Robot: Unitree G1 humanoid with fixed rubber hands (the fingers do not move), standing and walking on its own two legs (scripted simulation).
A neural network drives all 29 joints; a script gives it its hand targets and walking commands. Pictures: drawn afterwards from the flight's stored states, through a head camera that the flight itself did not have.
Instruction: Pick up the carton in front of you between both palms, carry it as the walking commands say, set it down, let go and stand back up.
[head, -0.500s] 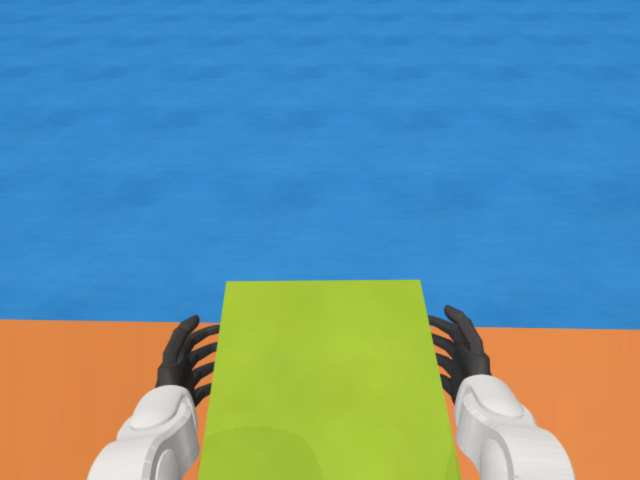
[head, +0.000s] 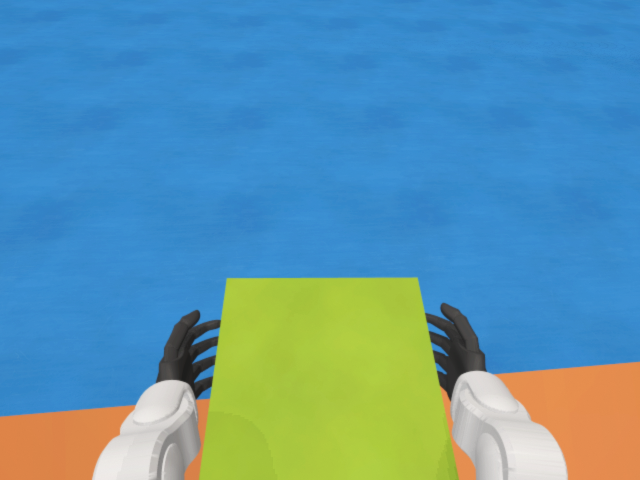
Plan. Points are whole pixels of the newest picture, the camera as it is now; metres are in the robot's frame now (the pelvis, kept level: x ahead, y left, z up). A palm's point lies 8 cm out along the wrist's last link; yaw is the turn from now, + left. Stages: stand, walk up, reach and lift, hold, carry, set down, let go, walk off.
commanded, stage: carry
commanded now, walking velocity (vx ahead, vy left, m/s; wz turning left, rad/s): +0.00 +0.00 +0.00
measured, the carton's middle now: (321, 403) +0.24 -0.01 +0.00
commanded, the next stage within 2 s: none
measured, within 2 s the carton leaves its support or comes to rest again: neither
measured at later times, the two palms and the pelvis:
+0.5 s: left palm (216, 214) +0.49 +0.14 +0.07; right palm (417, 205) +0.51 -0.17 +0.07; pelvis +0.16 -0.03 -0.02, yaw +2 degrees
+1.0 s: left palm (196, 222) +0.47 +0.16 +0.07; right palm (404, 214) +0.49 -0.14 +0.07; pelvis +0.16 -0.01 -0.02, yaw +3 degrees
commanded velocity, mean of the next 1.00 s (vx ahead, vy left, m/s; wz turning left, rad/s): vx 0.00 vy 0.00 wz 0.00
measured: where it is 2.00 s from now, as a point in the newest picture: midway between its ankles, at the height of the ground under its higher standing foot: outside the picture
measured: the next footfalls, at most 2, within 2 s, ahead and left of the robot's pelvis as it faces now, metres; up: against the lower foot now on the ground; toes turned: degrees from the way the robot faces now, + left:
right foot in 0.12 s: +0.24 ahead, -0.11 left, +0.00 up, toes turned -7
left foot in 0.28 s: +0.08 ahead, +0.08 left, +0.00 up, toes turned +10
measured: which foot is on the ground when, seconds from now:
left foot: down 0.00-0.14, up 0.16-0.26, down 0.28-1.00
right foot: up 0.00-0.10, down 0.12-1.00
